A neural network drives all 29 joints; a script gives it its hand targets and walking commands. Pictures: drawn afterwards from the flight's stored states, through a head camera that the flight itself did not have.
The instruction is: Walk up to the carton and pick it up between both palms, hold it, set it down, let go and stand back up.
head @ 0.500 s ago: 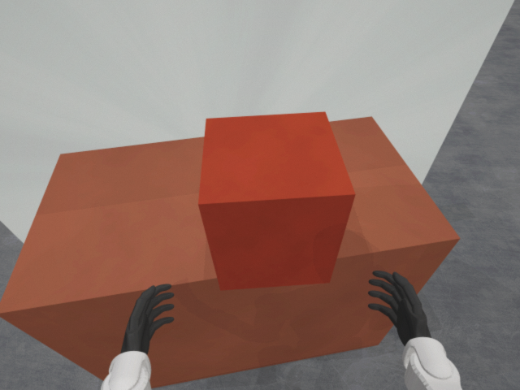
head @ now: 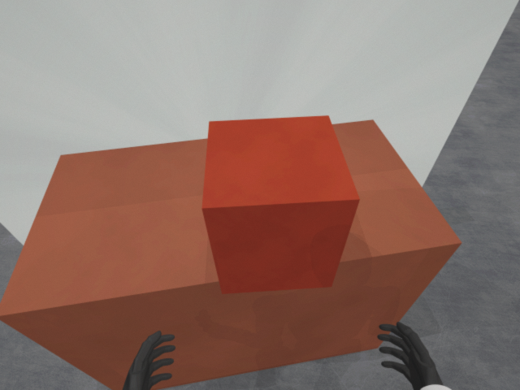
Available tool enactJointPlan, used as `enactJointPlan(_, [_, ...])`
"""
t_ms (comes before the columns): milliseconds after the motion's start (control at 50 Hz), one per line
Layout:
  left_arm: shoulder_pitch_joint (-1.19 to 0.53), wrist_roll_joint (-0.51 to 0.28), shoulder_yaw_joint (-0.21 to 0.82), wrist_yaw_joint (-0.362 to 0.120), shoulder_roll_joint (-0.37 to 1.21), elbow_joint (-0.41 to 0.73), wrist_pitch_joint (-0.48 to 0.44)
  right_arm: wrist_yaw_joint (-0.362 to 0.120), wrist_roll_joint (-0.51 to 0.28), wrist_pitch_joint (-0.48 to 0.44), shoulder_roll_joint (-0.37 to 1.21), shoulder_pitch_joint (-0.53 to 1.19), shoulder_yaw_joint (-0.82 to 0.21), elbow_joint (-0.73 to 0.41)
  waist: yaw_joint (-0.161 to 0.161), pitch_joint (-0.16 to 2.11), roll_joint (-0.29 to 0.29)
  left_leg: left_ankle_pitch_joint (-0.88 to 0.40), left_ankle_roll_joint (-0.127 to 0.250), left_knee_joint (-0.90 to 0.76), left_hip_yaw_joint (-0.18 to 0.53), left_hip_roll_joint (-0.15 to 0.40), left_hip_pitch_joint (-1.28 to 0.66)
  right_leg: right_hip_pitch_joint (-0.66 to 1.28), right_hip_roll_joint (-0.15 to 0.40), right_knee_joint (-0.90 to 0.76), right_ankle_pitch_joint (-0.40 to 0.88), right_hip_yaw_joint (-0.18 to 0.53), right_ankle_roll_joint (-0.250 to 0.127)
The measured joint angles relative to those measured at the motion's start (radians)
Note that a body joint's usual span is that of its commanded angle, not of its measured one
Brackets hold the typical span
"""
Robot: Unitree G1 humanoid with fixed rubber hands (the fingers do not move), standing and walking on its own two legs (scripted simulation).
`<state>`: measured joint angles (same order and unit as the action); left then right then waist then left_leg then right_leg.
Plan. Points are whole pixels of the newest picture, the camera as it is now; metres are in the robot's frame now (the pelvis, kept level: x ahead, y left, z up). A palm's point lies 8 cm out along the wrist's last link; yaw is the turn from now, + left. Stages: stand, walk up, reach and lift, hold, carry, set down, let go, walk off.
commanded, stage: let go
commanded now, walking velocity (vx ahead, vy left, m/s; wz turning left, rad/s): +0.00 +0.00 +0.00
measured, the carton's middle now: (273, 208) +0.43 +0.01 +0.03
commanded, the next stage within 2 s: stand in 0.38 s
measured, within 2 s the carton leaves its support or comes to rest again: neither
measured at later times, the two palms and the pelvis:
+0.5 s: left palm out of the picture +0.13 +0.23 -0.09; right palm out of the picture +0.13 -0.23 -0.10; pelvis +0.00 +0.00 -0.01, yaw -1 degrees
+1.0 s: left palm out of the picture +0.02 +0.25 -0.14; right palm out of the picture -0.07 -0.21 -0.15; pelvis -0.01 +0.02 -0.01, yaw -6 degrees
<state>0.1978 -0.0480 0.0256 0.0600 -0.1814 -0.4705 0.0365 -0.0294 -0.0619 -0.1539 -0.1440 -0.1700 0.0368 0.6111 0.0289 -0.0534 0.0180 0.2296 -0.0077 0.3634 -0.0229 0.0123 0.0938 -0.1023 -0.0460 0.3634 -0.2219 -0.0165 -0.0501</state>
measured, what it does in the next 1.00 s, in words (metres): stands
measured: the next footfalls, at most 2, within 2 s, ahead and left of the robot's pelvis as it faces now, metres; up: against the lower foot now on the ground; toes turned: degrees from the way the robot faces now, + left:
none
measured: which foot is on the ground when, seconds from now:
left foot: down 0.00-1.00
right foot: down 0.00-1.00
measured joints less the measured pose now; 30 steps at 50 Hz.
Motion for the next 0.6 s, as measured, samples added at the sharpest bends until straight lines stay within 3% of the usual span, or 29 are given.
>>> enactJointPlan(200, [0.044,0.004,0.010,0.003,-0.019,-0.072,-0.015,-0.005,0.042,-0.080,0.001,-0.040,0.010,0.117,-0.004,-0.011,0.001,0.010,-0.001,0.015,0.000,0.001,0.007,-0.008,-0.001,0.016,-0.010,-0.001,-0.001])
enactJointPlan(420, [0.019,0.023,-0.006,-0.009,-0.026,-0.089,0.044,-0.012,0.056,-0.082,-0.011,-0.013,0.003,0.179,-0.007,-0.013,0.005,0.007,-0.003,0.012,-0.005,0.005,0.002,-0.003,-0.004,0.012,-0.005,0.003,-0.003])
enactJointPlan(480, [0.036,0.077,-0.018,-0.038,-0.023,-0.119,-0.004,0.001,0.085,0.008,-0.024,-0.014,0.005,0.170,-0.004,0.031,-0.007,0.032,-0.002,0.065,-0.016,0.013,0.053,-0.055,-0.011,0.054,-0.019,0.011,-0.002])
enactJointPlan(600, [0.135,0.096,-0.040,-0.069,-0.023,-0.202,-0.049,0.020,0.110,0.159,-0.068,-0.071,0.025,0.207,-0.017,0.119,-0.039,0.105,0.002,0.206,-0.040,0.026,0.125,-0.132,-0.018,0.184,-0.059,0.030,-0.002])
